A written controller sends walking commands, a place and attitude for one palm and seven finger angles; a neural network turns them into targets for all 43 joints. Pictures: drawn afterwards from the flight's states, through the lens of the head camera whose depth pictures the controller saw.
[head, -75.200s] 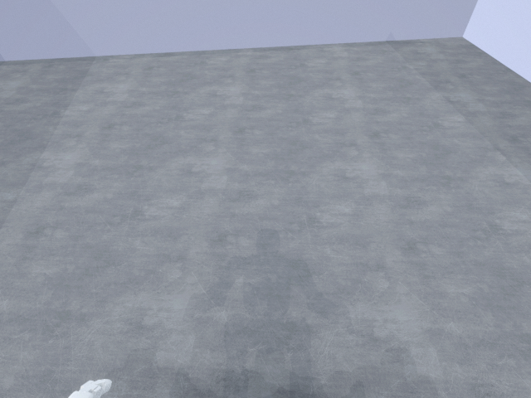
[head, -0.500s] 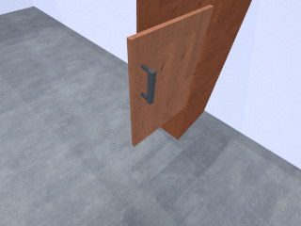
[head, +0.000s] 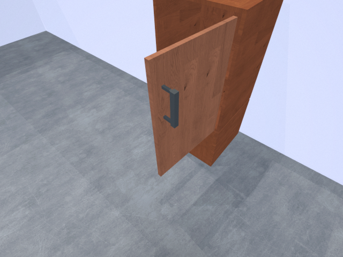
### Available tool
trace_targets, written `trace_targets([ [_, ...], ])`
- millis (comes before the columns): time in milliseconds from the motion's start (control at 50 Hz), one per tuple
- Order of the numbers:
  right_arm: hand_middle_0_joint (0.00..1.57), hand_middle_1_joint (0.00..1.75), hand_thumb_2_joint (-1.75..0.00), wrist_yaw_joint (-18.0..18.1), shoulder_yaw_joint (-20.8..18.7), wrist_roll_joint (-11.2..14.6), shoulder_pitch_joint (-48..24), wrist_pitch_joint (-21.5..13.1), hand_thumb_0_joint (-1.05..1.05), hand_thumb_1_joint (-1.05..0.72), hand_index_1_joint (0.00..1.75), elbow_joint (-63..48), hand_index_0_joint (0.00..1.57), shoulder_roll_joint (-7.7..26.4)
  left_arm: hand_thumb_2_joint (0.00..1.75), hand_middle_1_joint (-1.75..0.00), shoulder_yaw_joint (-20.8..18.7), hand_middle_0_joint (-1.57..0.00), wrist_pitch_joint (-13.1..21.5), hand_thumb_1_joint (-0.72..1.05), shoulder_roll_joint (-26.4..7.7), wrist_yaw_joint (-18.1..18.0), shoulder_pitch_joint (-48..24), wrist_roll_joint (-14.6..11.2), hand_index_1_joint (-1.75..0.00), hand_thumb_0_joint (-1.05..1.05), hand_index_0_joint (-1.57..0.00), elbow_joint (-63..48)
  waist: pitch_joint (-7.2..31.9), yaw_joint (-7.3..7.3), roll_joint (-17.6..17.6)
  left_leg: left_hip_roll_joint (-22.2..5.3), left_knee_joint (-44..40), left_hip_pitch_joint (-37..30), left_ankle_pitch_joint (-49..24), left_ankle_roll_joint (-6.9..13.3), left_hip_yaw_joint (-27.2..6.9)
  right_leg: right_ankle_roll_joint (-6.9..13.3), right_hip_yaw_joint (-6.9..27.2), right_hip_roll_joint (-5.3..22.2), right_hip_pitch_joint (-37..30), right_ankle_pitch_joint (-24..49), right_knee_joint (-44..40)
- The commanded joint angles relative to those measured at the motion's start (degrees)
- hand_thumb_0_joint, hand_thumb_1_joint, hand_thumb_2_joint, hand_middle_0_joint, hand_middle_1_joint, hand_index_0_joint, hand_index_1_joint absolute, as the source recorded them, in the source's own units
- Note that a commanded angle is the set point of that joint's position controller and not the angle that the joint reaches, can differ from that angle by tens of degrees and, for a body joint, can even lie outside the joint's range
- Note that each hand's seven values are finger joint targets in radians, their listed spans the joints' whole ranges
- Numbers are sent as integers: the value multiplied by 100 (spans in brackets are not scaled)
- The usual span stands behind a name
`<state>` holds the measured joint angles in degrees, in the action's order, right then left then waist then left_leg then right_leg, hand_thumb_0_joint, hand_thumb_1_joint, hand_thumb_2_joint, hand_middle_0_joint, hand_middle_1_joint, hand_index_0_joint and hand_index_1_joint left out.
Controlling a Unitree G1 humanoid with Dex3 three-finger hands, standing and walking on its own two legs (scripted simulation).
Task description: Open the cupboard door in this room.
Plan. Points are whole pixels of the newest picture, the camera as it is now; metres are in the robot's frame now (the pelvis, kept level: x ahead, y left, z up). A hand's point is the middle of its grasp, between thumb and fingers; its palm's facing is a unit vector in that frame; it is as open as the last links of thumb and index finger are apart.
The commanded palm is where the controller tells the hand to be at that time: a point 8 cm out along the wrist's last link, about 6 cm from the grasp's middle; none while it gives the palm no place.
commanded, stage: let the arm hang, fingers relaxed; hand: left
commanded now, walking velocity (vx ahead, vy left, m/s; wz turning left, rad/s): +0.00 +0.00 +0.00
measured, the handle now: (170, 106) +0.54 +0.04 +0.04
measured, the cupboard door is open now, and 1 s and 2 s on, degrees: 85 85 85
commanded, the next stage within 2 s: look to check the result in 0.24 s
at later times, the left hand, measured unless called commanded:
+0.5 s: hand out of the picture +0.00 +0.16 -0.17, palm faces +0.06 -0.98 -0.19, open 7.4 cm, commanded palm none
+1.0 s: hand out of the picture +0.02 +0.14 -0.17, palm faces +0.06 -0.98 -0.19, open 7.4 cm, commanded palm none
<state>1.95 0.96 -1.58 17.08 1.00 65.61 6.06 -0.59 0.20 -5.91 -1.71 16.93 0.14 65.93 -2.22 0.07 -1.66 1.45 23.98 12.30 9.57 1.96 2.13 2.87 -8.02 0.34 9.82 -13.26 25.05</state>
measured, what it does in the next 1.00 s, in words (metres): stands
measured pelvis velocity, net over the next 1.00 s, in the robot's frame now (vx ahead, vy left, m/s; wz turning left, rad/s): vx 0.04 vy -0.02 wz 0.00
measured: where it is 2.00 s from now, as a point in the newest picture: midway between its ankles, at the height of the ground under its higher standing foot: outside the picture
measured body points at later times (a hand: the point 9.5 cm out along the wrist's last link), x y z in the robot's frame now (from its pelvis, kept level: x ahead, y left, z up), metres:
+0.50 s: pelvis +0.02 -0.01 +0.00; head +0.03 -0.02 +0.45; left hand +0.00 +0.21 -0.15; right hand +0.00 -0.21 -0.17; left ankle +0.04 +0.10 -0.74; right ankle +0.01 -0.08 -0.74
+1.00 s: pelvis +0.04 -0.02 +0.00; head +0.05 -0.04 +0.45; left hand +0.02 +0.19 -0.15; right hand +0.02 -0.23 -0.17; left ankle +0.04 +0.10 -0.74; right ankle +0.01 -0.08 -0.74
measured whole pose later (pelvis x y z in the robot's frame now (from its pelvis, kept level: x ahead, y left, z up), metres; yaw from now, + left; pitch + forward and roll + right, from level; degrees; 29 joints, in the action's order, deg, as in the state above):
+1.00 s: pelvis +0.04 -0.02 +0.00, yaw +0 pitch -2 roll +1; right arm 2.5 0.8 -1.1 15.4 0.1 67.1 7.7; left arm -0.5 1.2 -6.2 -2.2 16.8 0.0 66.2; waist -2.7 0.0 -1.4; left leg 0.3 22.0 8.4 11.7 0.1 1.6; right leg 4.1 -8.2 -1.1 5.6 -15.3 22.4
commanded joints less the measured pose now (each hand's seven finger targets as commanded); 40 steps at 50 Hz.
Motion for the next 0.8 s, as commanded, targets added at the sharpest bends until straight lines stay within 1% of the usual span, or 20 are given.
trace_targets([
  [0,20,30,-90,28,-84,6,424,-72,0,-90,30,-87,20,473,90,-30,-104,-20,33,90,-615,-54,424,22,-30,0,-20,-93,-483,12,102,-625,-692,435,476,71,-734,52,807,650,178,-474,-713],
  [40,20,30,-90,34,-81,4,408,-88,0,-90,30,-87,20,466,90,-30,-104,-20,50,90,-563,-55,444,22,-30,0,-20,-89,-406,11,94,-607,-676,357,346,58,-704,47,819,652,133,-336,-697],
  [60,20,30,-90,34,-80,8,405,-89,0,-90,30,-69,20,454,90,-30,-99,-20,49,90,-577,-56,421,16,-30,0,-20,-78,-451,10,42,-604,-673,366,299,53,-680,50,816,670,135,-311,-701],
  [80,20,30,-90,37,-84,15,410,-94,0,-90,30,-89,20,467,90,-30,-102,-20,60,90,-572,-62,456,20,-30,0,-20,-78,-391,1,66,-611,-636,312,192,48,-668,41,801,657,103,-246,-696],
  [100,20,30,-90,41,-82,13,393,-96,0,-90,30,-76,20,449,90,-30,-98,-20,59,90,-548,-59,441,19,-30,0,-20,-68,-415,13,54,-617,-643,316,201,54,-680,44,814,666,109,-241,-705],
  [140,20,30,-90,44,-82,12,384,-103,0,-90,30,-68,20,450,90,-30,-95,-20,62,90,-538,-55,446,15,-30,0,-20,-64,-386,19,-41,-616,-650,246,133,49,-663,45,819,675,105,-171,-708],
  [200,20,30,-90,45,-80,16,396,-100,0,-90,30,-56,20,474,90,-30,-95,-20,61,90,-559,-59,429,17,-30,0,-20,-62,-429,24,40,-630,-655,247,134,50,-683,44,808,662,94,-165,-717],
  [280,20,30,-90,43,-90,28,396,-99,0,-90,30,-57,20,504,90,-30,-100,-20,75,90,-582,-61,461,15,-30,0,-20,-65,-351,18,191,-607,-573,138,27,37,-619,43,797,685,61,-190,-771],
  [300,20,30,-90,37,-82,22,386,-102,0,-90,30,-50,20,497,90,-30,-99,-20,75,90,-584,-58,447,15,-30,0,-20,-58,-344,28,192,-598,-573,115,-17,39,-612,46,818,717,76,-180,-785],
  [360,20,30,-90,40,-83,24,378,-104,0,-90,30,-28,20,520,90,-30,-86,-20,88,90,-577,-60,429,9,-30,0,-20,-55,-298,45,227,-613,-551,8,-176,35,-607,35,824,697,73,-43,-772],
  [380,20,30,-90,38,-88,36,363,-102,0,-90,30,-26,20,532,90,-30,-90,-20,88,90,-595,-66,454,13,-30,0,-20,-64,-303,20,217,-617,-525,-1,-207,41,-589,30,792,703,59,-45,-779],
  [400,20,30,-90,41,-80,29,356,-104,0,-90,30,-11,20,523,90,-30,-87,-20,87,90,-588,-66,433,9,-30,0,-20,-53,-303,38,216,-618,-523,10,-252,33,-596,28,815,695,40,-9,-775],
  [460,20,30,-90,44,-75,33,325,-109,0,-90,30,2,20,534,90,-30,-75,-20,89,90,-592,-65,461,4,-30,0,-20,-44,-312,30,145,-627,-530,-40,-317,31,-582,26,807,706,25,68,-782],
  [500,20,30,-90,47,-69,34,316,-120,0,-90,30,6,20,531,90,-30,-75,-20,98,90,-595,-71,473,8,-30,0,-20,-34,-273,21,188,-639,-513,-72,-502,40,-591,15,802,704,-48,263,-759],
  [600,20,30,-90,56,-66,38,291,-126,0,-90,30,30,20,544,90,-30,-68,-20,103,90,-600,-76,471,7,-30,0,-20,-28,-265,20,180,-648,-500,-119,-605,36,-580,2,781,706,-119,417,-761],
  [620,20,30,-90,58,-61,38,285,-125,0,-90,30,42,20,540,90,-30,-70,-20,101,90,-607,-75,468,4,-30,0,-20,-34,-302,17,131,-644,-505,-98,-588,29,-571,1,785,710,-117,411,-775],
  [680,20,30,-90,60,-67,44,268,-126,0,-90,30,28,20,570,90,-30,-71,-20,114,90,-609,-83,497,7,-30,0,-20,-40,-268,10,222,-651,-469,-177,-667,34,-560,-12,767,701,-138,518,-801],
  [700,20,30,-90,58,-67,38,263,-125,0,-90,30,46,20,550,90,-30,-66,-20,111,90,-605,-82,481,6,-30,0,-20,-34,-283,21,168,-649,-482,-173,-655,25,-543,-13,774,721,-133,533,-803],
  [760,20,30,-90,64,-55,34,270,-123,0,-90,30,62,20,574,90,-30,-66,-20,107,90,-603,-78,453,2,-30,0,-20,-38,-343,28,164,-653,-511,-155,-641,16,-557,-5,781,694,-135,503,-806],
  [780,20,30,-90,62,-61,43,241,-123,0,-90,30,36,20,592,90,-30,-71,-20,109,90,-619,-83,486,7,-30,0,-20,-42,-374,4,116,-653,-491,-164,-654,23,-550,-11,776,693,-110,510,-832],
])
